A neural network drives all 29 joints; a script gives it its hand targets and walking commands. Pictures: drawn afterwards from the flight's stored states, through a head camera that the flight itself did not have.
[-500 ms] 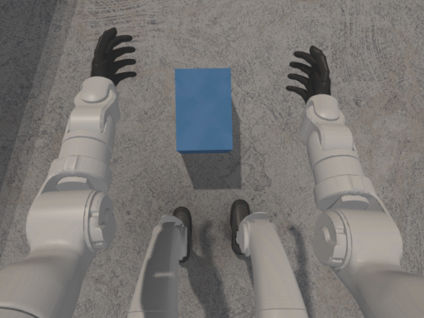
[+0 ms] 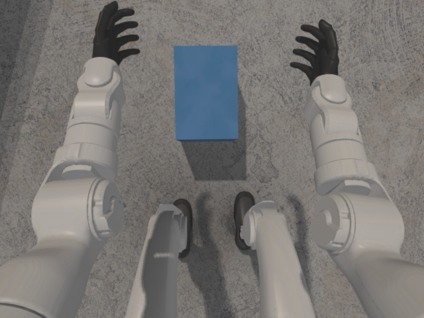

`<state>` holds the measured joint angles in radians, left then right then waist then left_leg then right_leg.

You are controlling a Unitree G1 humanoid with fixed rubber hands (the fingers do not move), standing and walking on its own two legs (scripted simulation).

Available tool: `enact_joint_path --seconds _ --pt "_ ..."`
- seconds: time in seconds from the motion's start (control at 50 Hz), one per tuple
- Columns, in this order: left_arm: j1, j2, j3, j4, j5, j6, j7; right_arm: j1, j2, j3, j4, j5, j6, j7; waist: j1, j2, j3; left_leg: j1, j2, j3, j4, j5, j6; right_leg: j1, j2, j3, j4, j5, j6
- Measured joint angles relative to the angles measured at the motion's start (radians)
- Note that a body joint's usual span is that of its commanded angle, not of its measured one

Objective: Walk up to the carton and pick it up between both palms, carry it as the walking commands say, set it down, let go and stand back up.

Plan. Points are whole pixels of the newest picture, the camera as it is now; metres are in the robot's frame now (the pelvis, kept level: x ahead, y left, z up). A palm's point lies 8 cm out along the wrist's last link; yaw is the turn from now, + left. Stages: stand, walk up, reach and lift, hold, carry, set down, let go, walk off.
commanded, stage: reach and lift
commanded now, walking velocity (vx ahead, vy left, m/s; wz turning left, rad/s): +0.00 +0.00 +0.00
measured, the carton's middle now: (206, 98) +0.54 +0.02 -0.53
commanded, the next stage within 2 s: none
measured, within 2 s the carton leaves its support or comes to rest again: neither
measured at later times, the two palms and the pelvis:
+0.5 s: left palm (138, 84) +0.52 +0.17 -0.28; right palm (291, 92) +0.50 -0.17 -0.28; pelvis -0.04 +0.00 -0.15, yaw -1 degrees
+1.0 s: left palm (152, 100) +0.51 +0.17 -0.42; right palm (272, 106) +0.49 -0.17 -0.42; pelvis -0.05 +0.00 -0.24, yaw -1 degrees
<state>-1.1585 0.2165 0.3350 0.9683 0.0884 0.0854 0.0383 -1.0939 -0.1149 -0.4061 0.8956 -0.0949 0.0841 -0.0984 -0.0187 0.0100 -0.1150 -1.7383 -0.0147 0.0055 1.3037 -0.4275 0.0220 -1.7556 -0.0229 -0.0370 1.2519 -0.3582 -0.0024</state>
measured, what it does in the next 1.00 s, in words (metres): lowers itself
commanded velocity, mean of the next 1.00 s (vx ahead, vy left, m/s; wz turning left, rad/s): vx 0.00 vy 0.00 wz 0.00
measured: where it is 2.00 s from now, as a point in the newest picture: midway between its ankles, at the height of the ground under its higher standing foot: (212, 234)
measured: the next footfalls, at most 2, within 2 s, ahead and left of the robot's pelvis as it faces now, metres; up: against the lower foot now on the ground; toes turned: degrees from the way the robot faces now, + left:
none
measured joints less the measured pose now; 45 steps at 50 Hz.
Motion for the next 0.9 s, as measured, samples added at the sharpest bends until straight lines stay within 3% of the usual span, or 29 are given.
enact_joint_path --seconds 0.36,0.9 --pt "-0.133 0.076 -0.153 -0.006 -0.164 0.047 0.084 -0.134 -0.112 0.143 0.009 0.169 0.046 -0.054 0.000 0.000 0.134 -0.334 0.004 0.003 0.491 -0.128 0.007 -0.336 -0.006 0.000 0.481 -0.115 -0.002" --pt "-0.351 0.163 -0.304 0.200 -0.303 -0.019 0.071 -0.374 -0.193 0.253 0.261 0.299 -0.039 -0.054 0.010 -0.017 0.440 -0.509 0.010 0.006 0.855 -0.176 0.009 -0.517 -0.011 -0.002 0.837 -0.150 -0.010"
